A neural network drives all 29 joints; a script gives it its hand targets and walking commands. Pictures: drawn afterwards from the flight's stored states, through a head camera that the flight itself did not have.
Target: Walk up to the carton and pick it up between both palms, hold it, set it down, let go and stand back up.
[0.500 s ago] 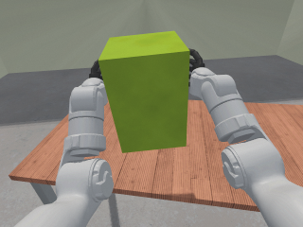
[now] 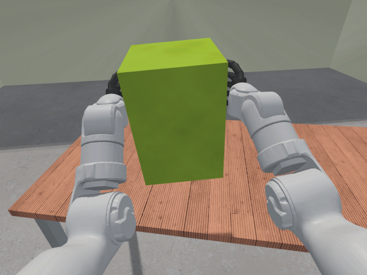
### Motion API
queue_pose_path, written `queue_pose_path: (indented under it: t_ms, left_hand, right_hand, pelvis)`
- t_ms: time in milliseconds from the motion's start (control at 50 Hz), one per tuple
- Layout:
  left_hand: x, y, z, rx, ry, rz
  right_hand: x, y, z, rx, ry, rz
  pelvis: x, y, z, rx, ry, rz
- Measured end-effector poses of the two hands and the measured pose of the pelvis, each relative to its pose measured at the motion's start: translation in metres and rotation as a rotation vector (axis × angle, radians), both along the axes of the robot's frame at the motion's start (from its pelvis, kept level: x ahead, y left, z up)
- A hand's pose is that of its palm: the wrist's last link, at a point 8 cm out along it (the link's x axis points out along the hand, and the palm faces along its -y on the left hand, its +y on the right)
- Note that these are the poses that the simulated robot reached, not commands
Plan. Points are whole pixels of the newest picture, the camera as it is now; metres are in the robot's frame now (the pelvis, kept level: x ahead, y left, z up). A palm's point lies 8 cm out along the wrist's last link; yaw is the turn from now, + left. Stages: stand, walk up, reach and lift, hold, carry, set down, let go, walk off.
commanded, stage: hold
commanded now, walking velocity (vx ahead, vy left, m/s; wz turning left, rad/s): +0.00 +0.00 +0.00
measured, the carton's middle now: (177, 111) +0.35 +0.00 +0.27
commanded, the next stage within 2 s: none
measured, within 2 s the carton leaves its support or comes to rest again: neither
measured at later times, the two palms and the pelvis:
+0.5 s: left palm (118, 101) +0.37 +0.13 +0.29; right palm (238, 93) +0.37 -0.13 +0.30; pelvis +0.01 +0.00 +0.00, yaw +0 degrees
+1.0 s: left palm (119, 98) +0.37 +0.12 +0.29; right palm (241, 88) +0.37 -0.13 +0.31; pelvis +0.01 +0.00 +0.00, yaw +0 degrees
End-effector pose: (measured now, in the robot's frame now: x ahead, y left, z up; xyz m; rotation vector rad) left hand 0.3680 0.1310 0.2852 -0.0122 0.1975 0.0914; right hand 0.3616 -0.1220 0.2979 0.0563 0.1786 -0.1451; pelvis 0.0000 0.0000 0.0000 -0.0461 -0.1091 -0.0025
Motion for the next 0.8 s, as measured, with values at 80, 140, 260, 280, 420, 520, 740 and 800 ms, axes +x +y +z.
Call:
queue_pose_path:
  t_ms: [80, 140, 260, 280, 420, 520, 740, 800]
  left_hand:
    - [0.0, -0.002, -0.001, 0.008, 0.002, 0.004]
    - [0.001, -0.003, 0.0, 0.012, -0.001, 0.007]
    - [0.005, -0.007, 0.001, 0.004, 0.011, 0.01]
    - [0.005, -0.007, 0.002, 0.007, 0.012, 0.011]
    - [0.006, -0.007, 0.006, 0.006, -0.008, 0.018]
    - [0.004, -0.004, 0.003, -0.005, 0.006, 0.015]
    - [0.002, -0.002, -0.001, 0.012, 0.002, 0.004]
    - [0.003, -0.003, 0.001, 0.016, 0.0, 0.003]
  right_hand:
    - [0.001, -0.001, 0.002, 0.0, 0.003, 0.004]
    - [0.002, -0.003, 0.003, -0.004, 0.001, 0.007]
    - [0.007, -0.006, 0.003, -0.019, 0.013, 0.012]
    - [0.007, -0.007, 0.002, -0.018, 0.014, 0.014]
    - [0.009, -0.007, 0.002, -0.006, -0.006, 0.02]
    - [0.006, -0.005, -0.004, -0.003, 0.008, 0.017]
    - [0.001, -0.002, -0.003, 0.022, 0.007, 0.0]
    - [0.002, -0.003, 0.001, 0.01, 0.006, 0.002]
  pelvis:
    - [0.001, 0.0, 0.0, -0.002, 0.004, 0.002]
    - [0.003, -0.001, 0.0, -0.002, 0.006, 0.005]
    - [0.007, -0.005, 0.0, -0.001, 0.0, 0.005]
    - [0.007, -0.005, 0.0, -0.002, -0.001, 0.006]
    - [0.009, -0.006, 0.001, -0.004, 0.0, 0.009]
    - [0.007, -0.004, 0.002, 0.0, -0.007, 0.004]
    - [0.001, 0.0, 0.0, 0.002, 0.007, 0.001]
    - [0.001, -0.001, 0.0, 0.002, 0.012, -0.001]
